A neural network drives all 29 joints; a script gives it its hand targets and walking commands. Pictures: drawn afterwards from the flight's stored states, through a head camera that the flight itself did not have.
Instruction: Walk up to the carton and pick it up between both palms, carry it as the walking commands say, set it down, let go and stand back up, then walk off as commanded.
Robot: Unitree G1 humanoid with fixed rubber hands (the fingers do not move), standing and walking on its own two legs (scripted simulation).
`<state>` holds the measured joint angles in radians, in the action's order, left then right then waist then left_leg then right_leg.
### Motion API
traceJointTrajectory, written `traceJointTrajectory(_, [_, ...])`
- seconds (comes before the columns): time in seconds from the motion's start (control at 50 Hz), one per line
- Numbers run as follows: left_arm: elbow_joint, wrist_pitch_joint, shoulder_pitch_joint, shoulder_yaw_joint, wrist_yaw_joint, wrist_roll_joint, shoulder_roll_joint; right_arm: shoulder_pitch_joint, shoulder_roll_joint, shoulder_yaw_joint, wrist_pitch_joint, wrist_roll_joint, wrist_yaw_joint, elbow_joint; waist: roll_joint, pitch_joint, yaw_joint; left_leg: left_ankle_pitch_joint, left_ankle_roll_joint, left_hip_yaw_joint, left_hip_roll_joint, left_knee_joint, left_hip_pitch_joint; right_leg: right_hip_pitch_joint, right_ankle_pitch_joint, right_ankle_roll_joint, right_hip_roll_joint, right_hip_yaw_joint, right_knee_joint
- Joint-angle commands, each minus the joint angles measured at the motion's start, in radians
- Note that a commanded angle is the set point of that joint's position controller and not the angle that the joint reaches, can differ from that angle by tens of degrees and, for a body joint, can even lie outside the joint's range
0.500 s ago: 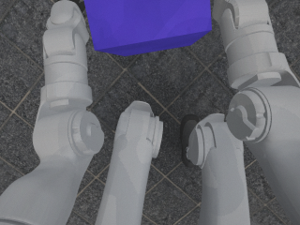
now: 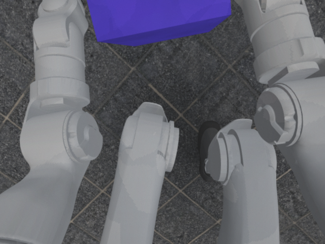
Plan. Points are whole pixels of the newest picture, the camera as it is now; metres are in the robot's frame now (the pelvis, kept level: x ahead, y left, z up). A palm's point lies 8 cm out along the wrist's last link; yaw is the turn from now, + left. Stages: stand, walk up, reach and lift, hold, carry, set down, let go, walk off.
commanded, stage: set down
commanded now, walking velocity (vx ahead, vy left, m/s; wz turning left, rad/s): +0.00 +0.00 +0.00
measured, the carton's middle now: out of the picture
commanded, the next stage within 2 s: none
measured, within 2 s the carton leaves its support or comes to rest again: rests again in 1.02 s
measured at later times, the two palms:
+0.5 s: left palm out of the picture +0.50 +0.26 -0.19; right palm out of the picture +0.59 -0.02 -0.18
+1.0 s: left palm out of the picture +0.50 +0.27 -0.19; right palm out of the picture +0.59 -0.02 -0.18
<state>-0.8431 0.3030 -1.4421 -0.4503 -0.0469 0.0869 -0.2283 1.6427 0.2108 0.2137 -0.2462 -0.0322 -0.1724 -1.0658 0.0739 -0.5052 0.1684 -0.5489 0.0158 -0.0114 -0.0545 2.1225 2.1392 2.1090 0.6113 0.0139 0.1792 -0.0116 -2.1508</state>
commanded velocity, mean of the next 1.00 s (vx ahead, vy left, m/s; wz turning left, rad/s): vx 0.00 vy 0.00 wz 0.00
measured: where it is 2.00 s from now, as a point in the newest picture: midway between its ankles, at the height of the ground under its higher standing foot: (176, 153)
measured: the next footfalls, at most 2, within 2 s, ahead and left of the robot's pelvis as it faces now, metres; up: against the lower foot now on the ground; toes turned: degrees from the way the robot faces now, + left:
none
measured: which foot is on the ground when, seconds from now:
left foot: down 0.00-1.00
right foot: down 0.00-1.00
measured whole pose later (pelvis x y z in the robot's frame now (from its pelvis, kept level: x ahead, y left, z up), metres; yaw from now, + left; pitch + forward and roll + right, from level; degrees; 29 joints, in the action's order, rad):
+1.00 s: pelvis +0.01 +0.00 -0.01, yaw +0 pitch +33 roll +1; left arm -0.92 0.27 -1.42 -0.46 0.03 0.11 -0.22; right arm 1.66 0.26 0.13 -0.22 0.01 -0.14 -1.19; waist 0.06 -0.48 0.18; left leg -0.57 0.00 0.02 -0.03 2.16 2.18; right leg 2.16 0.63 0.03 0.20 0.01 -2.20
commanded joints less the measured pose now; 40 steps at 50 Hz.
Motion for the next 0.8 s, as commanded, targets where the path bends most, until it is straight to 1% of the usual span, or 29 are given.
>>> traceJointTrajectory(0.0, [0.227, -0.055, -0.740, 0.425, 0.294, -0.144, 0.818, 0.494, -0.978, -0.288, 0.027, 0.132, 0.262, 0.151, 0.007, 1.540, 0.118, 0.515, -0.006, 0.064, -0.028, -0.112, -0.674, -0.432, -0.329, -0.033, 0.027, 0.006, 0.108])
traceJointTrajectory(0.04, [0.287, -0.065, -0.839, 0.444, 0.279, -0.175, 0.764, 0.586, -0.940, -0.339, 0.035, 0.171, 0.248, 0.209, 0.019, 1.610, 0.134, 0.510, -0.009, 0.061, -0.023, -0.113, -0.699, -0.488, -0.326, -0.034, 0.024, 0.008, 0.098])
traceJointTrajectory(0.08, [0.335, -0.076, -0.916, 0.468, 0.253, -0.211, 0.711, 0.674, -0.907, -0.388, 0.042, 0.212, 0.226, 0.280, 0.028, 1.658, 0.151, 0.542, -0.008, 0.054, -0.020, -0.113, -0.759, -0.516, -0.325, -0.029, 0.024, -0.003, 0.088])
traceJointTrajectory(0.1, [0.337, -0.080, -0.937, 0.478, 0.241, -0.219, 0.693, 0.715, -0.892, -0.404, 0.046, 0.227, 0.215, 0.305, 0.024, 1.663, 0.162, 0.538, -0.009, 0.051, -0.016, -0.111, -0.772, -0.516, -0.318, -0.026, 0.020, -0.001, 0.086])
traceJointTrajectory(0.12, [0.305, -0.081, -0.930, 0.470, 0.230, -0.216, 0.658, 0.734, -0.873, -0.416, 0.045, 0.236, 0.208, 0.293, 0.034, 1.626, 0.164, 0.495, -0.012, 0.047, -0.009, -0.119, -0.769, -0.501, -0.275, -0.023, 0.017, -0.012, 0.082])
traceJointTrajectory(0.16, [0.217, -0.077, -0.885, 0.439, 0.219, -0.205, 0.648, 0.741, -0.844, -0.402, 0.044, 0.228, 0.203, 0.279, 0.052, 1.514, 0.165, 0.411, -0.018, 0.047, -0.009, -0.129, -0.728, -0.477, -0.201, -0.022, 0.008, -0.017, 0.099])
traceJointTrajectory(0.2, [0.135, -0.075, -0.845, 0.402, 0.220, -0.187, 0.672, 0.708, -0.836, -0.359, 0.040, 0.200, 0.209, 0.223, 0.067, 1.401, 0.149, 0.340, -0.023, 0.043, -0.008, -0.138, -0.665, -0.439, -0.148, -0.025, 0.003, -0.018, 0.111])
traceJointTrajectory(0.22, [0.102, -0.073, -0.815, 0.382, 0.224, -0.177, 0.691, 0.682, -0.836, -0.332, 0.037, 0.182, 0.216, 0.192, 0.067, 1.355, 0.145, 0.329, -0.022, 0.047, -0.012, -0.142, -0.647, -0.415, -0.137, -0.027, 0.003, -0.022, 0.115])
traceJointTrajectory(0.24, [0.063, -0.070, -0.784, 0.365, 0.230, -0.164, 0.708, 0.636, -0.842, -0.304, 0.034, 0.163, 0.226, 0.147, 0.064, 1.303, 0.130, 0.310, -0.020, 0.046, -0.013, -0.147, -0.628, -0.382, -0.122, -0.031, 0.004, -0.025, 0.120])
traceJointTrajectory(0.28, [0.027, -0.061, -0.723, 0.347, 0.248, -0.129, 0.755, 0.546, -0.881, -0.257, 0.025, 0.131, 0.247, 0.073, 0.050, 1.256, 0.122, 0.313, -0.017, 0.046, -0.019, -0.148, -0.614, -0.333, -0.121, -0.039, 0.009, -0.025, 0.118])
traceJointTrajectory(0.3, [0.005, -0.058, -0.678, 0.335, 0.260, -0.113, 0.772, 0.497, -0.893, -0.241, 0.023, 0.112, 0.258, 0.035, 0.054, 1.232, 0.113, 0.329, -0.014, 0.046, -0.022, -0.145, -0.599, -0.305, -0.133, -0.036, 0.014, -0.031, 0.112])
traceJointTrajectory(0.34, [0.000, -0.055, -0.621, 0.315, 0.284, -0.083, 0.805, 0.418, -0.934, -0.213, 0.022, 0.092, 0.278, 0.001, 0.053, 1.222, 0.110, 0.362, -0.016, 0.053, -0.029, -0.135, -0.575, -0.294, -0.178, -0.038, 0.021, -0.023, 0.111])
traceJointTrajectory(0.36, [0.024, -0.057, -0.616, 0.320, 0.295, -0.083, 0.815, 0.382, -0.951, -0.206, 0.024, 0.080, 0.284, -0.007, 0.055, 1.219, 0.108, 0.397, -0.016, 0.052, -0.033, -0.129, -0.563, -0.289, -0.209, -0.040, 0.023, -0.020, 0.109])
traceJointTrajectory(0.38, [0.046, -0.060, -0.607, 0.313, 0.302, -0.071, 0.814, 0.372, -0.963, -0.201, 0.029, 0.082, 0.289, 0.000, 0.048, 1.226, 0.116, 0.445, -0.016, 0.052, -0.033, -0.121, -0.571, -0.271, -0.242, -0.038, 0.025, -0.014, 0.105])
traceJointTrajectory(0.4, [0.071, -0.066, -0.596, 0.317, 0.305, -0.070, 0.814, 0.349, -0.979, -0.211, 0.033, 0.083, 0.291, 0.006, 0.056, 1.240, 0.120, 0.493, -0.016, 0.046, -0.034, -0.115, -0.582, -0.262, -0.274, -0.034, 0.030, -0.015, 0.098])
traceJointTrajectory(0.44, [0.117, -0.081, -0.600, 0.338, 0.303, -0.071, 0.799, 0.339, -0.988, -0.222, 0.048, 0.100, 0.290, 0.029, 0.044, 1.268, 0.120, 0.603, -0.017, 0.028, -0.030, -0.100, -0.639, -0.213, -0.318, -0.027, 0.036, -0.014, 0.095])
traceJointTrajectory(0.46, [0.138, -0.090, -0.603, 0.343, 0.302, -0.075, 0.793, 0.354, -0.987, -0.246, 0.058, 0.111, 0.286, 0.056, 0.045, 1.297, 0.140, 0.637, -0.017, 0.028, -0.032, -0.089, -0.642, -0.217, -0.348, -0.027, 0.036, -0.005, 0.091])
traceJointTrajectory(0.48, [0.177, -0.101, -0.622, 0.366, 0.297, -0.094, 0.774, 0.374, -0.983, -0.276, 0.070, 0.130, 0.281, 0.086, 0.052, 1.344, 0.144, 0.693, -0.019, 0.016, -0.025, -0.081, -0.663, -0.227, -0.372, -0.022, 0.038, -0.003, 0.082])
traceJointTrajectory(0.5, [0.200, -0.111, -0.632, 0.383, 0.290, -0.110, 0.765, 0.390, -0.984, -0.305, 0.080, 0.150, 0.273, 0.121, 0.052, 1.399, 0.156, 0.737, -0.017, 0.013, -0.022, -0.070, -0.688, -0.250, -0.402, -0.018, 0.038, -0.004, 0.071])
traceJointTrajectory(0.52, [0.206, -0.118, -0.633, 0.395, 0.282, -0.117, 0.740, 0.408, -0.986, -0.336, 0.085, 0.166, 0.265, 0.123, 0.065, 1.415, 0.175, 0.754, -0.022, 0.007, -0.017, -0.067, -0.688, -0.242, -0.411, -0.014, 0.037, 0.003, 0.069])
traceJointTrajectory(0.54, [0.196, -0.118, -0.627, 0.400, 0.278, -0.126, 0.711, 0.424, -0.973, -0.357, 0.086, 0.181, 0.256, 0.140, 0.076, 1.417, 0.178, 0.711, -0.025, 0.012, -0.011, -0.071, -0.674, -0.266, -0.401, -0.011, 0.033, 0.004, 0.072])
traceJointTrajectory(0.56, [0.179, -0.115, -0.630, 0.392, 0.275, -0.133, 0.683, 0.453, -0.952, -0.378, 0.082, 0.188, 0.247, 0.157, 0.102, 1.398, 0.182, 0.636, -0.030, 0.018, -0.010, -0.079, -0.627, -0.302, -0.383, -0.009, 0.030, 0.007, 0.078])
traceJointTrajectory(0.6, [0.135, -0.105, -0.631, 0.366, 0.276, -0.137, 0.649, 0.531, -0.921, -0.423, 0.076, 0.206, 0.234, 0.203, 0.144, 1.378, 0.213, 0.496, -0.036, 0.048, -0.006, -0.086, -0.530, -0.410, -0.367, -0.001, 0.019, 0.027, 0.093])
traceJointTrajectory(0.64, [0.113, -0.098, -0.638, 0.353, 0.276, -0.142, 0.639, 0.581, -0.896, -0.431, 0.070, 0.215, 0.225, 0.225, 0.150, 1.370, 0.219, 0.432, -0.038, 0.060, -0.002, -0.086, -0.485, -0.476, -0.351, 0.003, 0.013, 0.037, 0.091])
traceJointTrajectory(0.68, [0.090, -0.090, -0.666, 0.333, 0.276, -0.130, 0.623, 0.603, -0.861, -0.416, 0.061, 0.218, 0.220, 0.208, 0.117, 1.317, 0.233, 0.363, -0.036, 0.076, 0.003, -0.099, -0.452, -0.502, -0.300, -0.003, 0.009, 0.047, 0.100])
traceJointTrajectory(0.7, [0.087, -0.088, -0.686, 0.322, 0.275, -0.122, 0.620, 0.596, -0.847, -0.391, 0.055, 0.205, 0.221, 0.171, 0.097, 1.254, 0.223, 0.351, -0.036, 0.074, 0.006, -0.102, -0.451, -0.473, -0.268, -0.006, 0.013, 0.044, 0.104])
traceJointTrajectory(0.72, [0.091, -0.086, -0.705, 0.306, 0.276, -0.104, 0.608, 0.579, -0.831, -0.364, 0.051, 0.196, 0.222, 0.143, 0.071, 1.195, 0.226, 0.320, -0.035, 0.076, 0.011, -0.102, -0.432, -0.441, -0.236, -0.011, 0.012, 0.053, 0.106])
traceJointTrajectory(0.76, [0.076, -0.079, -0.722, 0.290, 0.279, -0.078, 0.617, 0.555, -0.808, -0.300, 0.046, 0.167, 0.225, 0.091, 0.032, 1.126, 0.201, 0.283, -0.029, 0.074, 0.010, -0.116, -0.418, -0.404, -0.193, -0.024, 0.014, 0.047, 0.108])
traceJointTrajectory(0.78, [0.079, -0.078, -0.726, 0.284, 0.282, -0.069, 0.619, 0.541, -0.812, -0.281, 0.045, 0.158, 0.226, 0.077, 0.027, 1.126, 0.191, 0.273, -0.029, 0.076, 0.008, -0.115, -0.416, -0.405, -0.187, -0.025, 0.011, 0.048, 0.111])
